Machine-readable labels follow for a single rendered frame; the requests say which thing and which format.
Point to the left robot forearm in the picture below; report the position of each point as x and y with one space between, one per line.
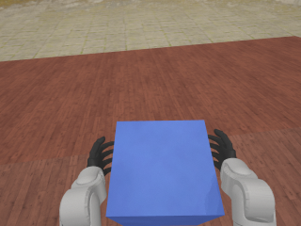
81 205

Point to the right robot forearm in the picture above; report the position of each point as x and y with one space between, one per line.
252 200

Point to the carton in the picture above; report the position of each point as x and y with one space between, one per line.
163 174

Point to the left robot hand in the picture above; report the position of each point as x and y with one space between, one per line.
96 155

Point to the right robot hand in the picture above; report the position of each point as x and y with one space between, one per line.
224 148

